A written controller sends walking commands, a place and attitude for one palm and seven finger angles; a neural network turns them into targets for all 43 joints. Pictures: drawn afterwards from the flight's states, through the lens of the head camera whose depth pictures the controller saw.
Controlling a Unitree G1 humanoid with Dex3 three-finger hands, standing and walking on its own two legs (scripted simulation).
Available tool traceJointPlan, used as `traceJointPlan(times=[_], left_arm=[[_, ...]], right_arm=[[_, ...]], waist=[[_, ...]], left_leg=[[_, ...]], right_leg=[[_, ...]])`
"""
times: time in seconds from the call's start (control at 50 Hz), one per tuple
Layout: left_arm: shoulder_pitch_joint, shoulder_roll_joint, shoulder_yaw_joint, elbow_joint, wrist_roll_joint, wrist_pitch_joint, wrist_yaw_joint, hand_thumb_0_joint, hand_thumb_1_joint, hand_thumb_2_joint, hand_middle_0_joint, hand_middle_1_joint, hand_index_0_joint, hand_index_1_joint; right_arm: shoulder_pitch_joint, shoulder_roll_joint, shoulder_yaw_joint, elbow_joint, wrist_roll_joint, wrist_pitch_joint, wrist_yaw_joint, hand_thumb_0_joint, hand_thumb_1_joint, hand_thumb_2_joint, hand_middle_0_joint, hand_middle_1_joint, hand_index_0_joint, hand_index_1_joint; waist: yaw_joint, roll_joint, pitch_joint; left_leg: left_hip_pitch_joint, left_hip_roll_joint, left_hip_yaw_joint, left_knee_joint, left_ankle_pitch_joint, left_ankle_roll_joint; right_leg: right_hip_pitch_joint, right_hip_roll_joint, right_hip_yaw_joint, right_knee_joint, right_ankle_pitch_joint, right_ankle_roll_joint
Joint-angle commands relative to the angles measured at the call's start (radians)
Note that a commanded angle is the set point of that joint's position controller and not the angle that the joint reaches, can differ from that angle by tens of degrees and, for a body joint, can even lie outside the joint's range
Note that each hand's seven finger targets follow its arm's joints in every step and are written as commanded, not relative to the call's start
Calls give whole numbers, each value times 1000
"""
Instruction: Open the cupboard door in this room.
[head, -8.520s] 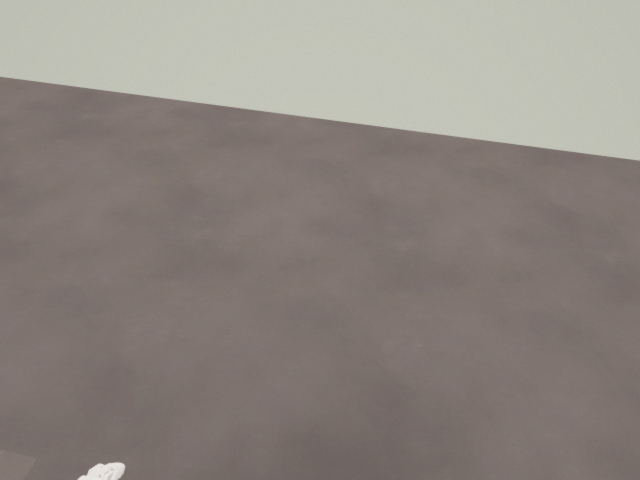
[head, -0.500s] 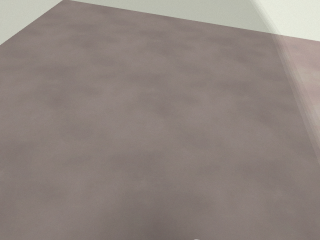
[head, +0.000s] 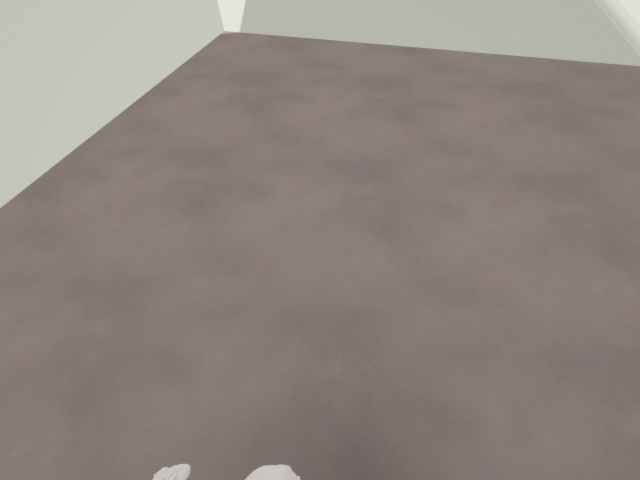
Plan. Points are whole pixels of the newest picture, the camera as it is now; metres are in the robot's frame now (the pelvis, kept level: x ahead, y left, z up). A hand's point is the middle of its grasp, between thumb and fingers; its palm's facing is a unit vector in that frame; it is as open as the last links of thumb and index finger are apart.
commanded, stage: turn or walk to find it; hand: left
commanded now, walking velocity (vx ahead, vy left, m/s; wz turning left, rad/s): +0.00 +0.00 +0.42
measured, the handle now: out of the picture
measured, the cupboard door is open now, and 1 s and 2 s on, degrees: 0 0 0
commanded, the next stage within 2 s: stand and wait in 1.70 s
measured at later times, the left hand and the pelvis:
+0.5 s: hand out of the picture -0.06 +0.26 -0.18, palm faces +0.27 -0.93 -0.25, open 7.4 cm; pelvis -0.04 +0.04 +0.00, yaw +13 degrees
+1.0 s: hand out of the picture -0.04 +0.20 -0.14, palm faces +0.43 -0.86 -0.28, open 7.4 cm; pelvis -0.04 -0.01 +0.00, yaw +26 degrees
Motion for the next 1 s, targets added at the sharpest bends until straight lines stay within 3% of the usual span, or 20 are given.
traceJointPlan(times=[0.0, 0.2, 0.26, 0.3, 0.32, 0.34, 0.36, 0.38, 0.42, 0.46, 0.64, 0.7, 0.74, 0.76, 0.78, 0.8, 0.82, 0.84, 0.88, 0.98], left_arm=[[-28, 173, 49, -67, -1, -30, 13, 0, 900, 900, -200, -300, -200, -300], [119, 241, 71, 11, 15, -19, 11, 0, 900, 900, -200, -300, -200, -300], [110, 256, 75, 26, 14, -12, 8, 0, 900, 900, -200, -300, -200, -300], [91, 252, 77, 27, 4, -4, 5, 0, 900, 900, -200, -300, -200, -300], [95, 220, 71, 16, -5, 4, 2, 0, 900, 900, -200, -300, -200, -300], [96, 153, 57, -20, -9, 10, -6, 0, 900, 900, -200, -300, -200, -300], [16, 155, 42, -52, 2, 17, -5, 0, 900, 900, -200, -300, -200, -300], [-15, 140, 48, -43, 4, 26, 1, 0, 900, 900, -200, -300, -200, -300], [-2, 166, 58, -11, -1, 27, -9, 0, 900, 900, -200, -300, -200, -300], [45, 167, 55, 16, -1, 22, -16, 0, 900, 900, -200, -300, -200, -300], [-22, 139, 43, -35, -7, 14, -6, 0, 900, 900, -200, -300, -200, -300], [27, 137, 43, -33, -12, 5, -3, 0, 900, 900, -200, -300, -200, -300], [93, 153, 48, -15, -11, -8, 0, 0, 900, 900, -200, -300, -200, -300], [123, 201, 56, -12, -3, -19, 5, 0, 900, 900, -200, -300, -200, -300], [133, 285, 74, -14, 11, -26, 13, 0, 900, 900, -200, -300, -200, -300], [125, 299, 80, -29, 3, -25, 12, 0, 900, 900, -200, -300, -200, -300], [73, 267, 78, -40, 3, -22, 15, 0, 900, 900, -200, -300, -200, -300], [28, 237, 68, -49, 1, -20, 12, 0, 900, 900, -200, -300, -200, -300], [-34, 192, 53, -65, 1, -25, 11, 0, 900, 900, -200, -300, -200, -300], [57, 196, 56, -30, 6, -30, 12, 0, 900, 900, -200, -300, -200, -300]], right_arm=[[31, -61, -19, -54, 2, -20, 4, 0, -900, -900, 200, 300, 200, 300], [-103, -42, 8, -75, 16, -32, -1, 0, -900, -900, 200, 300, 200, 300], [-79, -39, 14, -75, 24, -45, -6, 0, -900, -900, 200, 300, 200, 300], [-17, -55, 13, -56, 20, -56, -7, 0, -900, -900, 200, 300, 200, 300], [13, -109, 2, -54, 17, -66, -6, 0, -900, -900, 200, 300, 200, 300], [26, -208, -21, -63, 9, -71, -10, 0, -900, -900, 200, 300, 200, 300], [66, -249, -24, -59, 11, -61, -12, 0, -900, -900, 200, 300, 200, 300], [52, -221, -22, -44, 6, -69, -25, 0, -900, -900, 200, 300, 200, 300], [-66, -163, -1, -70, 6, -67, -34, 0, -900, -900, 200, 300, 200, 300], [-96, -154, 5, -88, 12, -75, -34, 0, -900, -900, 200, 300, 200, 300], [-38, -162, -14, -87, 4, -65, -29, 0, -900, -900, 200, 300, 200, 300], [-63, -160, -19, -99, 3, -60, -26, 0, -900, -900, 200, 300, 200, 300], [-78, -147, -19, -107, 12, -58, -23, 0, -900, -900, 200, 300, 200, 300], [-72, -110, -18, -112, 19, -61, -17, 0, -900, -900, 200, 300, 200, 300], [-63, -45, -4, -137, 23, -63, -11, 0, -900, -900, 200, 300, 200, 300], [-94, -84, -16, -144, 11, -47, -16, 0, -900, -900, 200, 300, 200, 300], [-102, -96, -21, -131, 7, -36, -14, 0, -900, -900, 200, 300, 200, 300], [-94, -88, -25, -109, 7, -30, -7, 0, -900, -900, 200, 300, 200, 300], [-24, -67, -19, -73, 4, -25, 2, 0, -900, -900, 200, 300, 200, 300], [-60, -60, -8, -69, 7, -24, 2, 0, -900, -900, 200, 300, 200, 300]], waist=[[-1, -196, 12], [83, -252, -34], [69, -258, -71], [25, -208, -89], [4, -68, -111], [-5, 228, -93], [-37, 167, -69], [-33, 233, -68], [15, 160, -2], [34, 97, -36], [-6, 90, -71], [20, 116, -91], [56, 69, -109], [68, -45, -128], [70, -302, -108], [92, -332, -81], [70, -282, -28], [43, -197, 14], [3, -180, 9], [45, -209, -12]], left_leg=[[-75, 64, 6, 207, 76, -32], [29, 84, 101, -165, -65, -40], [128, 71, 139, -337, -42, -25], [290, 69, 153, -552, 149, -11], [417, 146, 51, -652, 251, 19], [495, 393, -268, -696, 508, 127], [398, 470, -274, -709, 548, 200], [368, 416, -267, -715, 543, 190], [297, 326, -169, -716, 484, 173], [327, 287, -116, -701, 529, 168], [373, 277, -220, -654, 595, 200], [316, 251, -243, -615, 615, 184], [213, 198, -223, -546, 516, 130], [102, 136, -173, -456, 372, 77], [-84, -5, -7, -265, 28, 7], [-70, 6, -21, -60, -171, 0], [-71, 28, -50, 76, -137, 6], [-75, 39, -43, 160, -74, 3], [-69, 57, -9, 201, 27, -17], [-61, 75, 39, 107, 22, -48]], right_leg=[[2, -249, 147, -275, 139, -66], [134, -316, 104, -199, 332, -115], [131, -324, 75, -126, 413, -104], [42, -291, 5, -29, 342, -33], [-81, -234, -45, 108, 210, 25], [-331, -103, -88, 305, -207, 101], [-318, -86, -17, 442, -325, 96], [-338, -78, 49, 511, -305, 99], [-331, -78, 83, 578, -166, 98], [-307, -69, 74, 575, -112, 108], [-223, -16, 77, 302, -169, 111], [-103, 13, 61, 123, -115, 100], [73, 7, 53, -101, 69, 95], [205, -90, 146, -201, 132, 68], [277, -337, 383, -236, 224, -33], [119, -441, 444, -277, 208, -124], [32, -404, 415, -296, 131, -145], [-11, -346, 337, -288, 106, -124], [9, -266, 177, -248, 192, -77], [99, -273, 114, -224, 329, -86]])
